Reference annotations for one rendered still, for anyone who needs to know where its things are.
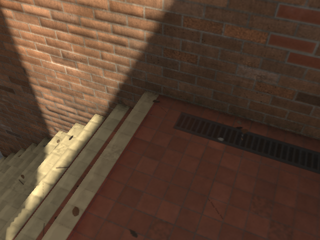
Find stairs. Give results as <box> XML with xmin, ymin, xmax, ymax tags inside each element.
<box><xmin>0</xmin><ymin>103</ymin><xmax>133</xmax><ymax>240</ymax></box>

